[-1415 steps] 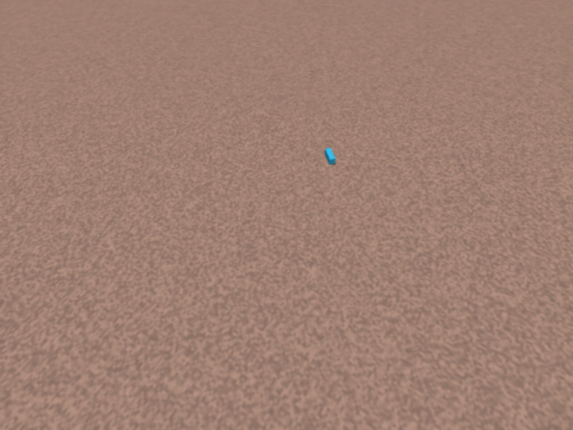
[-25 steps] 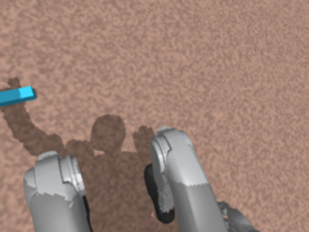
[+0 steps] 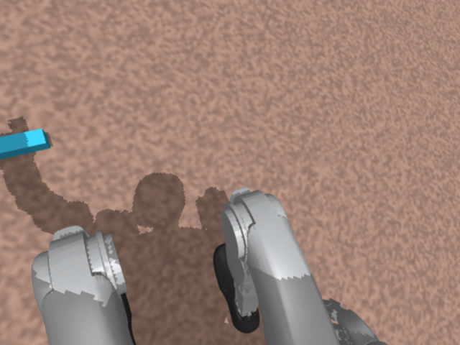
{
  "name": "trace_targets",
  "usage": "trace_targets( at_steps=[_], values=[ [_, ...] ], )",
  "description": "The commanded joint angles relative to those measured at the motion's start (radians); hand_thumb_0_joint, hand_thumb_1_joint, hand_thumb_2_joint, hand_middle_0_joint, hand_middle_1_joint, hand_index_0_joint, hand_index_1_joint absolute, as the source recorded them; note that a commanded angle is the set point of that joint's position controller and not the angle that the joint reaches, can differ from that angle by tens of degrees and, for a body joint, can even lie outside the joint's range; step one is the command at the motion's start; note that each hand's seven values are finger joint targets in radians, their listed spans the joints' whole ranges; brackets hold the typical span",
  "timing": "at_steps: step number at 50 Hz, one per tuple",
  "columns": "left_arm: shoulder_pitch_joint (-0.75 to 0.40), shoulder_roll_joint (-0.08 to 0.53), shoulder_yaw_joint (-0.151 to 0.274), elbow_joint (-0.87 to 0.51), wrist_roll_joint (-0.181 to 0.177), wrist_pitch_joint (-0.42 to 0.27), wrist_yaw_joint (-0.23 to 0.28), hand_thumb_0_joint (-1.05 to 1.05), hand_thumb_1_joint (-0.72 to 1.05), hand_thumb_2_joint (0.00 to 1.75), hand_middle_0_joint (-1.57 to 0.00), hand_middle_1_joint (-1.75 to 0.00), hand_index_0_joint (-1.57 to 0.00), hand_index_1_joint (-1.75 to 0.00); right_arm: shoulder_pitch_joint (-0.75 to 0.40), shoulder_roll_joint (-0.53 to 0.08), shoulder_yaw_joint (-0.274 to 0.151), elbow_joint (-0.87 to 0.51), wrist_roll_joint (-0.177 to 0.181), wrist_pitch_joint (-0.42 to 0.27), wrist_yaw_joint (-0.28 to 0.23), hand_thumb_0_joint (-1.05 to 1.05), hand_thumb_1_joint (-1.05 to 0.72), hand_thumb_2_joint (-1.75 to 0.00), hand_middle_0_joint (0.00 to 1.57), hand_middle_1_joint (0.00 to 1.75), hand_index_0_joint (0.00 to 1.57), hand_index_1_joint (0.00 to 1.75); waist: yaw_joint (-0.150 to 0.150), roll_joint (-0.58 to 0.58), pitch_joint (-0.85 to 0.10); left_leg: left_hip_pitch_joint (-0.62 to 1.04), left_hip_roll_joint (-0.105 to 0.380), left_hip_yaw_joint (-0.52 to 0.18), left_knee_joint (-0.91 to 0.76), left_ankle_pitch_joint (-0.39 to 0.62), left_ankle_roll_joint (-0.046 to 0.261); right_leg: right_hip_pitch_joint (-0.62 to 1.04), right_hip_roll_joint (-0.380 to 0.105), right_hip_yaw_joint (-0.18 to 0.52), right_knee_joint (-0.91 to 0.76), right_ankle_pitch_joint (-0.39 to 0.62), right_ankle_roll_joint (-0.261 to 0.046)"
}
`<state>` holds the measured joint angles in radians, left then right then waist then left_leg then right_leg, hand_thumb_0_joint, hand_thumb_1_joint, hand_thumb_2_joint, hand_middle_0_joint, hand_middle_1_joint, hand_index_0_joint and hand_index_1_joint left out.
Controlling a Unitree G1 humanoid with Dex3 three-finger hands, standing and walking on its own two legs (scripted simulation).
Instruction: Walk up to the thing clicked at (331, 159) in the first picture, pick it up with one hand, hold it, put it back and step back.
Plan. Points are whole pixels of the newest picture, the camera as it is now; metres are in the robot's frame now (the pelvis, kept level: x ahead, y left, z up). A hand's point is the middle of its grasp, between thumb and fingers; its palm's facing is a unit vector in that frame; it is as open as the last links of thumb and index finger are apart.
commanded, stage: rise first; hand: left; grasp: from above
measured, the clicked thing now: (19, 144) +0.50 +0.31 -0.30
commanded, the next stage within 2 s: none
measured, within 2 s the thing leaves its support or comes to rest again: neither
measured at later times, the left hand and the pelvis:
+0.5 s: hand out of the picture +0.45 +0.34 -0.18, palm faces -0.45 -0.12 -0.89, open 11.7 cm; pelvis +0.00 +0.00 +0.00, yaw +0 degrees
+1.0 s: hand out of the picture +0.45 +0.34 -0.19, palm faces -0.44 -0.13 -0.89, open 11.8 cm; pelvis +0.00 +0.00 +0.00, yaw +0 degrees
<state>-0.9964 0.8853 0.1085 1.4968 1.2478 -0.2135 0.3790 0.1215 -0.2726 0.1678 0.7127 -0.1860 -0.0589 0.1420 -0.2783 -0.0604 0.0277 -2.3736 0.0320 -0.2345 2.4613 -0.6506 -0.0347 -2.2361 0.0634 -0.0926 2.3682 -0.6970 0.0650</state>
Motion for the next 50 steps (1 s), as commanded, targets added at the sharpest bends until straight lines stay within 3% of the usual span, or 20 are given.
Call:
trace_targets(
  at_steps=[1, 14, 16, 21, 23, 26, 30, 33, 36, 39, 50],
  values=[
    [-0.277, 0.243, 0.012, -0.113, -0.016, 0.007, 0.033, 0.00, -0.16, 0.69, -0.41, -0.67, -0.41, -0.67, 0.190, -0.278, -0.089, -0.010, 0.007, -0.009, -0.011, 0.00, -0.89, -0.89, 0.20, 0.30, 0.20, 0.30, -0.005, 0.388, -0.635, 0.535, 0.000, 0.142, -0.233, 0.110, 0.049, 0.275, 0.020, -0.119, -0.231, 0.205, -0.089],
    [-0.265, 0.248, 0.045, -0.235, -0.022, 0.006, 0.046, 0.00, -0.12, 0.66, -0.44, -0.62, -0.44, -0.62, 0.202, -0.275, -0.103, -0.005, 0.013, -0.007, 0.004, 0.00, -0.89, -0.89, 0.20, 0.30, 0.20, 0.30, 0.023, 0.441, -0.721, 0.582, -0.001, 0.155, -0.228, 0.191, 0.046, 0.320, 0.016, -0.106, -0.230, 0.281, -0.085],
    [-0.263, 0.212, 0.024, -0.205, -0.027, 0.009, 0.042, 0.00, -0.12, 0.66, -0.44, -0.61, -0.44, -0.62, 0.202, -0.272, -0.105, -0.003, 0.011, -0.008, 0.007, 0.00, -0.89, -0.89, 0.20, 0.30, 0.20, 0.30, 0.005, 0.437, -0.695, 0.583, 0.000, 0.148, -0.239, 0.175, 0.043, 0.292, 0.017, -0.115, -0.225, 0.264, -0.088],
    [-0.279, 0.196, 0.000, -0.152, -0.025, 0.012, 0.031, 0.00, -0.13, 0.66, -0.45, -0.62, -0.44, -0.62, 0.205, -0.276, -0.103, -0.005, 0.012, -0.008, 0.003, 0.00, -0.89, -0.89, 0.20, 0.30, 0.20, 0.30, -0.011, 0.390, -0.643, 0.541, 0.000, 0.147, -0.229, 0.146, 0.050, 0.288, 0.017, -0.110, -0.241, 0.245, -0.084],
    [-0.270, 0.219, 0.012, -0.143, -0.023, 0.011, 0.032, 0.00, -0.13, 0.67, -0.45, -0.62, -0.44, -0.62, 0.203, -0.274, -0.101, -0.001, 0.014, -0.010, 0.004, 0.00, -0.89, -0.89, 0.20, 0.30, 0.20, 0.30, 0.003, 0.385, -0.668, 0.548, -0.001, 0.147, -0.229, 0.153, 0.050, 0.297, 0.017, -0.107, -0.235, 0.246, -0.086],
    [-0.272, 0.217, 0.012, -0.125, -0.025, 0.009, 0.030, 0.00, -0.13, 0.67, -0.44, -0.63, -0.44, -0.63, 0.203, -0.274, -0.100, -0.008, 0.013, -0.012, 0.005, 0.00, -0.89, -0.89, 0.20, 0.30, 0.20, 0.30, -0.003, 0.374, -0.657, 0.529, -0.002, 0.149, -0.227, 0.145, 0.052, 0.304, 0.018, -0.107, -0.241, 0.236, -0.085],
    [-0.301, 0.262, 0.030, -0.138, -0.018, 0.000, 0.033, 0.00, -0.14, 0.67, -0.43, -0.63, -0.43, -0.63, 0.192, -0.278, -0.090, -0.014, 0.009, -0.007, -0.001, 0.00, -0.89, -0.89, 0.20, 0.30, 0.20, 0.30, 0.001, 0.378, -0.676, 0.529, -0.002, 0.147, -0.228, 0.129, 0.052, 0.309, 0.020, -0.109, -0.238, 0.221, -0.086],
    [-0.299, 0.262, 0.027, -0.140, -0.011, -0.004, 0.038, 0.00, -0.14, 0.68, -0.43, -0.63, -0.43, -0.63, 0.189, -0.276, -0.085, -0.009, 0.005, -0.006, -0.003, 0.00, -0.89, -0.89, 0.20, 0.30, 0.20, 0.30, 0.006, 0.408, -0.668, 0.534, -0.003, 0.152, -0.233, 0.126, 0.049, 0.315, 0.020, -0.107, -0.238, 0.218, -0.088],
    [-0.299, 0.249, 0.020, -0.124, -0.012, -0.009, 0.038, 0.00, -0.15, 0.69, -0.43, -0.63, -0.42, -0.64, 0.197, -0.278, -0.085, -0.011, 0.004, -0.008, -0.002, 0.00, -0.89, -0.89, 0.20, 0.30, 0.20, 0.30, -0.012, 0.377, -0.652, 0.520, -0.002, 0.146, -0.226, 0.127, 0.052, 0.309, 0.022, -0.111, -0.240, 0.222, -0.085],
    [-0.305, 0.262, 0.025, -0.149, -0.012, -0.014, 0.041, 0.00, -0.14, 0.68, -0.43, -0.62, -0.43, -0.63, 0.192, -0.279, -0.086, -0.009, 0.003, -0.010, -0.006, 0.00, -0.89, -0.89, 0.20, 0.30, 0.20, 0.30, 0.001, 0.414, -0.678, 0.550, -0.001, 0.145, -0.230, 0.127, 0.047, 0.303, 0.021, -0.111, -0.231, 0.218, -0.090],
    [-0.271, 0.250, 0.026, -0.119, -0.011, 0.001, 0.052, 0.00, -0.15, 0.69, -0.42, -0.63, -0.42, -0.63, 0.198, -0.278, -0.088, -0.006, -0.001, -0.018, 0.001, 0.00, -0.89, -0.89, 0.20, 0.30, 0.20, 0.30, -0.003, 0.417, -0.661, 0.555, 0.001, 0.144, -0.223, 0.153, 0.047, 0.288, 0.021, -0.116, -0.223, 0.246, -0.088]
  ],
)
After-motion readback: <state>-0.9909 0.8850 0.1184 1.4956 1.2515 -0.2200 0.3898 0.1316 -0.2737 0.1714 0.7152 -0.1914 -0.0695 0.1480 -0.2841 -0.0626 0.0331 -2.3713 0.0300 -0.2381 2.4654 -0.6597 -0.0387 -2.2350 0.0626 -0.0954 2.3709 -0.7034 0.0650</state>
